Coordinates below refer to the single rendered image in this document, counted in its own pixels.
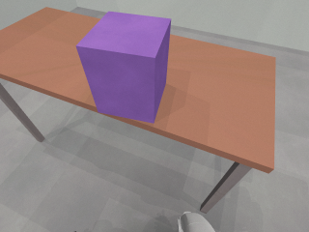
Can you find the table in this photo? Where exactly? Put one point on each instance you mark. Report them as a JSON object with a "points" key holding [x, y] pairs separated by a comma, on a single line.
{"points": [[217, 98]]}

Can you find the carton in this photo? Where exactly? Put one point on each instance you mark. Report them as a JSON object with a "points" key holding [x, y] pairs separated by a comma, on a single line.
{"points": [[125, 60]]}

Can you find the robot right thigh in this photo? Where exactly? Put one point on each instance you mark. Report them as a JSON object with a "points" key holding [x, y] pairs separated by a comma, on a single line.
{"points": [[193, 222]]}

